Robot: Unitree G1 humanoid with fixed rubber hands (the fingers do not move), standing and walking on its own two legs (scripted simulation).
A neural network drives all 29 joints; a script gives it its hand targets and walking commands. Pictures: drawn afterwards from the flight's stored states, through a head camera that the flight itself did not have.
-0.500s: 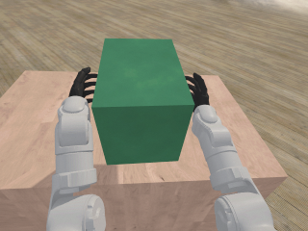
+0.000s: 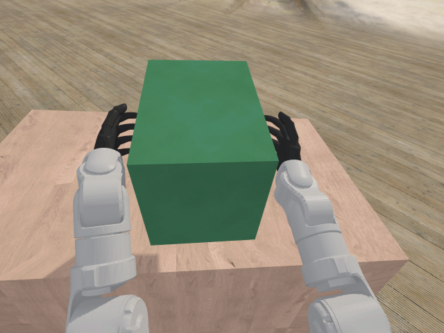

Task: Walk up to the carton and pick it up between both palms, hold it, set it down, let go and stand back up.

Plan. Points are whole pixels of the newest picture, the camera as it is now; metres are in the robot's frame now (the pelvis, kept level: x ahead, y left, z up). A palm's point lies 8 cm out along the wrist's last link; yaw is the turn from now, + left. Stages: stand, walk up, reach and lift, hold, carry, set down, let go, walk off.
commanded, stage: hold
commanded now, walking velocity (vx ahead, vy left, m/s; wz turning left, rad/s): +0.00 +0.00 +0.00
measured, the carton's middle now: (201, 148) +0.43 +0.00 +0.16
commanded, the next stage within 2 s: none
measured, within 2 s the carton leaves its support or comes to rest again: neither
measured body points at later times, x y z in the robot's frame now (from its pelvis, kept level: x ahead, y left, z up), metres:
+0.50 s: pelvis +0.00 -0.01 +0.00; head -0.05 +0.02 +0.45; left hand +0.37 +0.15 +0.22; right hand +0.36 -0.15 +0.20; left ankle +0.03 +0.12 -0.75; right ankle +0.01 -0.12 -0.75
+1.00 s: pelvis +0.00 -0.01 +0.00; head -0.05 +0.02 +0.45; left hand +0.37 +0.15 +0.21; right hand +0.37 -0.15 +0.19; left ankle +0.03 +0.12 -0.75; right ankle +0.01 -0.12 -0.75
